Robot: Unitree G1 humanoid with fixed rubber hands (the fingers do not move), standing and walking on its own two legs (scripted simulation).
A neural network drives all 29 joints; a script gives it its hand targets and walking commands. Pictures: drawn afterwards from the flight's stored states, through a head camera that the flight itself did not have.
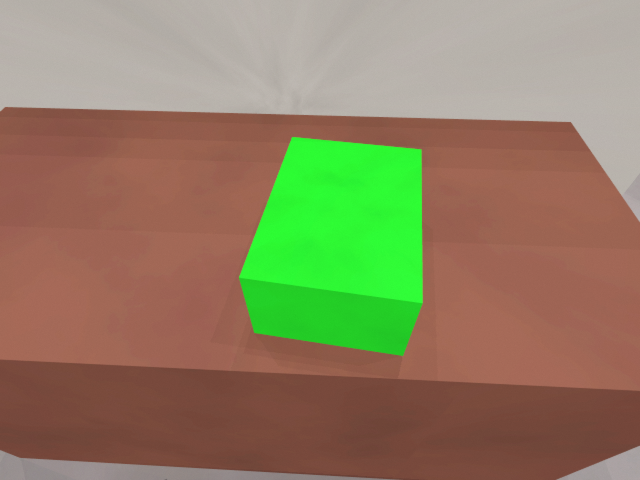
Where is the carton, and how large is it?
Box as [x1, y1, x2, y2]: [239, 137, 422, 355]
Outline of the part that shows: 292,137 239,276 254,332 402,355 422,303 420,149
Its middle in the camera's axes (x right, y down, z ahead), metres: +0.03 -0.01 +0.61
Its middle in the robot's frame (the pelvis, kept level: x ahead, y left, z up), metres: +0.47 -0.03 +0.02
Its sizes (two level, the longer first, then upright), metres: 0.305 0.222 0.142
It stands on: a pedestal, 0.71 m high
